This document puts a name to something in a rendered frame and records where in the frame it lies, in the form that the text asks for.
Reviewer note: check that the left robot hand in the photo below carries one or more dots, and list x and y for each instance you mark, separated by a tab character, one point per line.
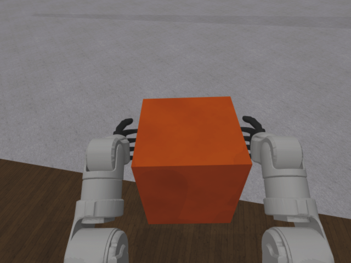
120	130

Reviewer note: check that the robot left forearm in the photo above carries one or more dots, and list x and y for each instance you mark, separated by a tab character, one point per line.
101	195

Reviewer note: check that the right robot hand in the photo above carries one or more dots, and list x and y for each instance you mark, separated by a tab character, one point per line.
253	122

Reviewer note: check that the carton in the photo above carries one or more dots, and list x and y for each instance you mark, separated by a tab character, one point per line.
190	160

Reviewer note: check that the left robot upper arm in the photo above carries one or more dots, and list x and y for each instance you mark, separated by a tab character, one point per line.
98	245

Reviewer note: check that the robot right forearm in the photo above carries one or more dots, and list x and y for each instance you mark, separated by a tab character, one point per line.
286	186

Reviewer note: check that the right robot upper arm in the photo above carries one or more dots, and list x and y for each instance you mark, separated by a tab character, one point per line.
294	245

